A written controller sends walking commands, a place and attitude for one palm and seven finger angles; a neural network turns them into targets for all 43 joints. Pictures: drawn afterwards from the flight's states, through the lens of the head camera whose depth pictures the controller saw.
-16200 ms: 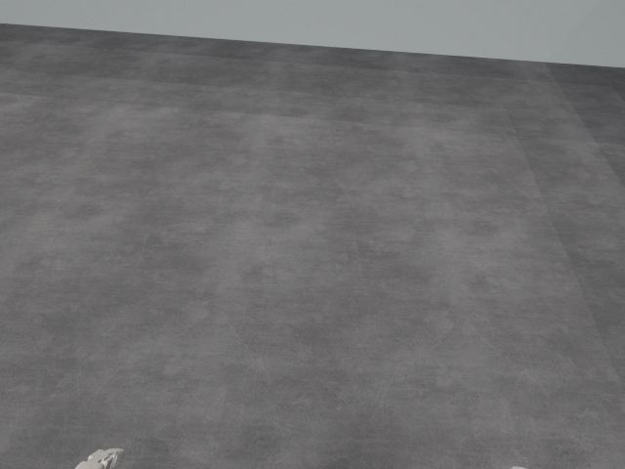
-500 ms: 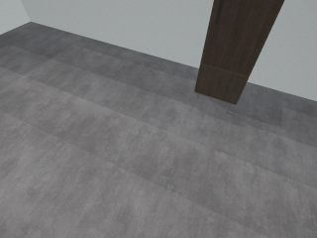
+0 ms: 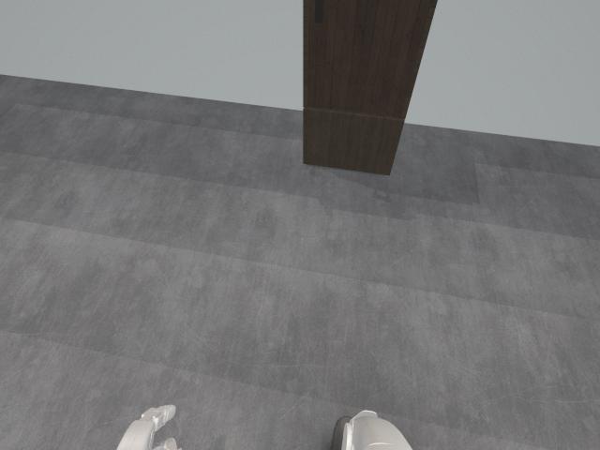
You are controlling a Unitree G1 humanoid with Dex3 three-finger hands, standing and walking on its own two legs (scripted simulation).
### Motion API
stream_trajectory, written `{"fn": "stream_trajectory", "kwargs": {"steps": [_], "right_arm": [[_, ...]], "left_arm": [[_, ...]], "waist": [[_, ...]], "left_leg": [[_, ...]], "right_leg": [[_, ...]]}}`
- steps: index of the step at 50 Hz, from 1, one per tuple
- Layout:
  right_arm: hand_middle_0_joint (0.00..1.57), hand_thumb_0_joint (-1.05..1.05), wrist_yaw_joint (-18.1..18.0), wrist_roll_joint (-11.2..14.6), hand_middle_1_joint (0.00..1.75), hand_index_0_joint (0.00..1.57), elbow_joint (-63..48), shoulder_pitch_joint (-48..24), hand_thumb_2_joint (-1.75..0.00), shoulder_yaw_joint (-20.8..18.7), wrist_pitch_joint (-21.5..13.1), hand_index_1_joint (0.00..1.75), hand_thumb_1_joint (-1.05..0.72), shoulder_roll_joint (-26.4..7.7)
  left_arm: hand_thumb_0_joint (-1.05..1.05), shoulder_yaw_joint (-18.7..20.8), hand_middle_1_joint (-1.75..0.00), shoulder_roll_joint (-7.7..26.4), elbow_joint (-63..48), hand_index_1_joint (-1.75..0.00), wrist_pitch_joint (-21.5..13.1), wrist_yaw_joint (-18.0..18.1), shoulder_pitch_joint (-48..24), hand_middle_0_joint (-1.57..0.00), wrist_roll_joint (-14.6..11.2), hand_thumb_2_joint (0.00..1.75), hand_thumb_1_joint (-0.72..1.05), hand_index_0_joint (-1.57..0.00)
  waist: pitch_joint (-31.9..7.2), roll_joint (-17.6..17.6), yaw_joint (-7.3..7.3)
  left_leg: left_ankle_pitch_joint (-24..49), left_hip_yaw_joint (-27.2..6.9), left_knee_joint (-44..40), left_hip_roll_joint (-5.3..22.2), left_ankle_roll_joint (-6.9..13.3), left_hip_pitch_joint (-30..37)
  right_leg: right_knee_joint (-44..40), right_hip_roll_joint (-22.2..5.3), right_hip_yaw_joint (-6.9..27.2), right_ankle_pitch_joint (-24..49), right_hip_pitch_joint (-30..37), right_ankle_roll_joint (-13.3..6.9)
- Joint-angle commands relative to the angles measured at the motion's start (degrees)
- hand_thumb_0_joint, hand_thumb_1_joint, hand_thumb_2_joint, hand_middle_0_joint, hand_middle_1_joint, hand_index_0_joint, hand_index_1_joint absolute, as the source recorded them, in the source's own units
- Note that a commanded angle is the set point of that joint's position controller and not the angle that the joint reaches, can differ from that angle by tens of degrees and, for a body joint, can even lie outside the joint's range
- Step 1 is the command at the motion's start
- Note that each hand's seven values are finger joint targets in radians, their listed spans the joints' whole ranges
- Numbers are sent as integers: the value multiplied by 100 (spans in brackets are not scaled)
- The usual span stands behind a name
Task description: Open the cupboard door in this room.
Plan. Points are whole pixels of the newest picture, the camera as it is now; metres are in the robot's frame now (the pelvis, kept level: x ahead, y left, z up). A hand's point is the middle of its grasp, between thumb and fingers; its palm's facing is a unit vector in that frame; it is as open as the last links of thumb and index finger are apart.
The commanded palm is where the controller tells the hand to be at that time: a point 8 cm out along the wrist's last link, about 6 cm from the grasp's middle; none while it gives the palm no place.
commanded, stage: stand and wait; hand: left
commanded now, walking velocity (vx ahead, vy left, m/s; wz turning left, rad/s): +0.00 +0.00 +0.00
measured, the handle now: out of the picture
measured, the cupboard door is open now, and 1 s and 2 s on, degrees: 0 0 0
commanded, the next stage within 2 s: turn or walk to find it in 0.12 s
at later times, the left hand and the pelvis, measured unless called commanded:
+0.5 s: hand (193, 431) +0.17 +0.17 -0.17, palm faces +0.12 -0.98 -0.17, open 7.3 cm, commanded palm none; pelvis +0.14 -0.01 +0.01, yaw +3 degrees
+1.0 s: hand (183, 439) +0.16 +0.18 -0.16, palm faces +0.10 -0.97 -0.21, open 7.3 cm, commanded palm none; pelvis +0.17 +0.01 +0.02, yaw +3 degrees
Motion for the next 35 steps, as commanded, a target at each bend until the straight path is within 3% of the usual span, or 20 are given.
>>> {"fn": "stream_trajectory", "kwargs": {"steps": [1,2,3,4,5,6,8,10,13,16,18,19,20,21,22,23,25,27,29,35], "right_arm": [[20,0,11,171,30,20,-401,9,-90,-199,-73,30,-90,-858],[20,0,-35,208,30,20,-575,-36,-90,-145,-31,30,-90,-674],[20,0,-35,221,30,20,-573,-80,-90,-124,28,30,-90,-654],[20,0,-31,187,30,20,-609,-313,-90,-155,86,30,-90,-719],[20,0,-28,137,30,20,-607,-524,-90,-149,123,30,-90,-732],[20,0,-27,88,30,20,-586,-554,-90,-100,180,30,-90,-645],[20,0,-29,77,30,20,-463,-114,-90,-37,348,30,-90,-519],[20,0,-17,74,30,20,-474,33,-90,9,425,30,-90,-378],[20,0,6,95,30,20,-755,-477,-90,54,445,30,-90,-498],[20,0,25,82,30,20,-864,-849,-90,54,358,30,-90,-623],[20,0,26,62,30,20,-819,-921,-90,54,307,30,-90,-687],[20,0,32,62,30,20,-779,-868,-90,58,270,30,-90,-775],[20,0,34,70,30,20,-761,-871,-90,33,208,30,-90,-946],[20,0,13,49,30,20,-788,-971,-90,20,184,30,-90,-1134],[20,0,-9,58,30,20,-821,-1209,-90,33,196,30,-90,-1183],[20,0,-28,75,30,20,-816,-1381,-90,48,192,30,-90,-1178],[20,0,-45,107,30,20,-807,-1548,-90,71,212,30,-90,-1118],[20,0,-62,110,30,20,-708,-1419,-90,104,180,30,-90,-1000],[20,0,-76,112,30,20,-607,-1255,-90,103,169,30,-90,-1012],[20,0,-104,124,30,20,-481,-1179,-90,116,180,30,-90,-1027]], "left_arm": [[0,220,-30,1163,584,-30,-255,154,2751,-20,80,90,90,-20],[0,238,-30,1500,649,-30,-246,188,2878,-20,-57,90,90,-20],[0,227,-30,1486,501,-30,-281,217,2367,-20,-97,90,90,-20],[0,149,-30,1229,343,-30,-248,229,1865,-20,-107,90,90,-20],[0,74,-30,940,248,-30,-237,261,1413,-20,-114,90,90,-20],[0,5,-30,748,192,-30,-255,278,1118,-20,-96,90,90,-20],[0,-97,-30,584,100,-30,-266,286,630,-20,-54,90,90,-20],[0,-115,-30,426,19,-30,-241,288,431,-20,-37,90,90,-20],[0,-188,-30,449,-40,-30,-155,256,478,-20,-78,90,90,-20],[0,-145,-30,583,105,-30,-132,257,632,-20,-44,90,90,-20],[0,-141,-30,614,201,-30,-98,268,723,-20,-71,90,90,-20],[0,-166,-30,586,231,-30,-73,266,753,-20,-99,90,90,-20],[0,-191,-30,454,274,-30,-46,266,912,-20,-99,90,90,-20],[0,-215,-30,299,279,-30,-9,279,1122,-20,-100,90,90,-20],[0,-236,-30,240,320,-30,19,283,1224,-20,-94,90,90,-20],[0,-249,-30,256,405,-30,32,282,1249,-20,-98,90,90,-20],[0,-285,-30,310,546,-30,13,268,1424,-20,-95,90,90,-20],[0,-321,-30,335,694,-30,-58,284,1523,-20,-92,90,90,-20],[0,-337,-30,350,743,-30,-96,303,1557,-20,-102,90,90,-20],[0,-344,-30,277,882,-30,-74,351,1770,-20,-89,90,90,-20]], "waist": [[-1694,-871,1303],[-1872,-1109,1073],[-2056,-1178,934],[-1526,-959,826],[-999,-413,646],[-692,-267,442],[-724,-429,31],[-765,-715,-87],[-440,-844,73],[-374,-736,197],[-411,-582,192],[-435,-423,153],[-463,170,208],[-350,602,318],[-266,661,397],[-328,989,406],[-319,723,481],[-509,303,363],[-674,92,283],[-447,-115,292]], "left_leg": [[2058,-296,4021,165,390,-2773],[-982,-869,5612,-434,283,-3560],[-706,-1630,5956,-161,315,-3596],[-362,-1714,6074,-28,300,-3767],[4,-1765,5821,150,319,-3742],[217,-1733,5434,251,289,-3514],[352,-1633,4605,241,184,-2941],[577,-1490,3928,165,136,-2597],[792,-1361,3157,80,104,-2571],[859,-1325,2146,42,110,-2470],[1306,-1270,1246,-18,107,-1955],[1787,-1279,741,-8,119,-1591],[2467,-1639,410,247,202,-1339],[2680,-1967,174,624,424,-1634],[2399,-2093,-51,745,576,-1990],[2140,-2174,-347,703,627,-2172],[2006,-1960,-394,504,553,-2215],[2662,-1635,-81,314,440,-1650],[2993,-1576,-26,313,427,-1332],[3100,-1556,-135,313,479,-1263]], "right_leg": [[-688,-1221,1568,2553,4536,-640],[-1031,-2287,2902,4802,4669,-1257],[-1209,-2311,2812,4419,4271,-1312],[-1433,-2159,2639,3441,3598,-1218],[-1605,-1928,2158,2947,2833,-1040],[-1752,-1725,1764,2769,2056,-875],[-1979,-1465,926,2289,1297,-651],[-2147,-1251,548,1752,979,-546],[-2345,-1161,567,996,854,-563],[-2190,-1214,706,832,1288,-623],[-1964,-1077,667,444,1314,-470],[-1793,-924,576,140,1209,-299],[-1478,-651,483,-183,1083,-85],[-1437,-378,383,-509,1292,134],[-1488,-272,327,-629,1554,248],[-1438,-274,252,-500,1925,326],[-1687,-349,352,-132,2265,306],[-1909,-518,468,515,2215,227],[-1924,-548,471,771,2231,211],[-1968,-530,444,722,2258,228]]}}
